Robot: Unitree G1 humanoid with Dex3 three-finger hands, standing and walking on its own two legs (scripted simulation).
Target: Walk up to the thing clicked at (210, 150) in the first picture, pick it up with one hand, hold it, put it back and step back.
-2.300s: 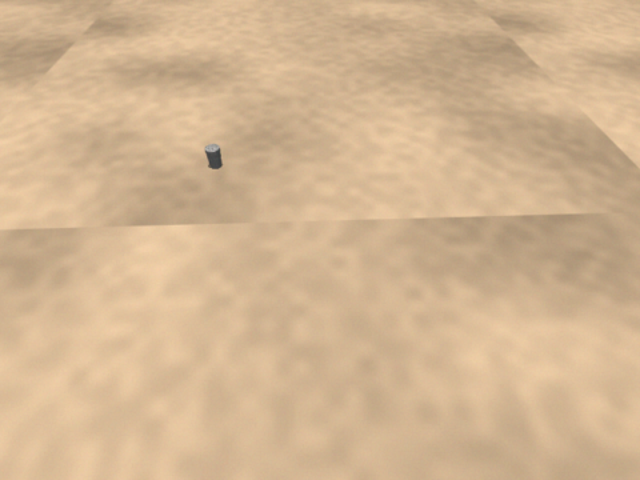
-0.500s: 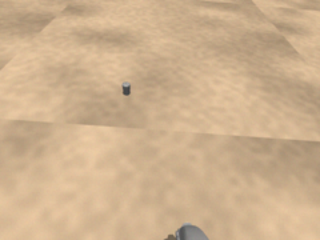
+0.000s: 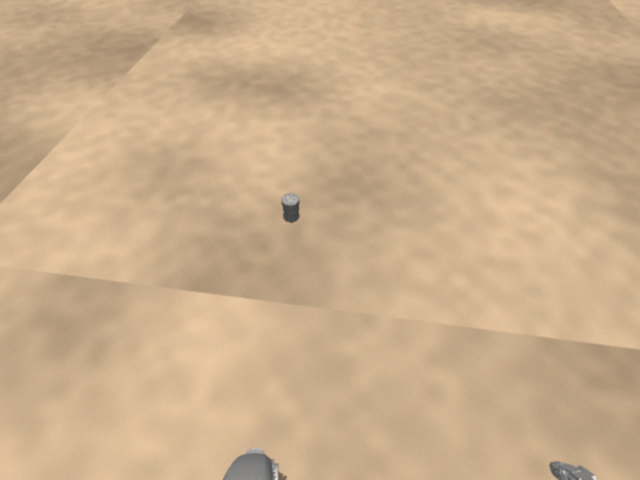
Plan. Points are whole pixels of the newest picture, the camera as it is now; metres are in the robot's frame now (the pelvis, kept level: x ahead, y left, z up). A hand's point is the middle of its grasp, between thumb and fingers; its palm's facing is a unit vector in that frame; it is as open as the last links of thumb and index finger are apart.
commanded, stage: walk up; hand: left
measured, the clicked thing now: (291, 208) +1.27 +0.13 -0.72
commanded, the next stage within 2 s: none
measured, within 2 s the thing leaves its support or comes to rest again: neither
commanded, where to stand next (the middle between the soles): +0.89 -0.06 m, yaw +0 degrees
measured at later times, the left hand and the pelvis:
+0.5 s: hand (150, 368) +0.32 +0.29 -0.14, palm faces -0.08 -0.94 -0.32, open 7.4 cm; pelvis +0.24 +0.02 +0.00, yaw -2 degrees
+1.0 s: hand (212, 284) +0.47 +0.21 -0.13, palm faces -0.01 -0.92 -0.38, open 7.4 cm; pelvis +0.43 -0.06 +0.00, yaw -1 degrees
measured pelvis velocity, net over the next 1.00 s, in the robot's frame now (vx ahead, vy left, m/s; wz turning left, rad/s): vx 0.43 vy -0.06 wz -0.01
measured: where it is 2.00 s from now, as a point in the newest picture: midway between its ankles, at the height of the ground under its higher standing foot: (337, 310)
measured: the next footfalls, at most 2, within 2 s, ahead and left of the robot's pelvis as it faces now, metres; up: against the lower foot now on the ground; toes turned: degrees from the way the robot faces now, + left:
left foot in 0.14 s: +0.26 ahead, +0.14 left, +0.00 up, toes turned +6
right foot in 0.62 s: +0.45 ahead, -0.15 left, +0.00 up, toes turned -7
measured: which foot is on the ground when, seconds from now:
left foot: up 0.00-0.12, down 0.14-0.66, up 0.68-1.00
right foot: down 0.00-0.18, up 0.20-0.60, down 0.62-1.00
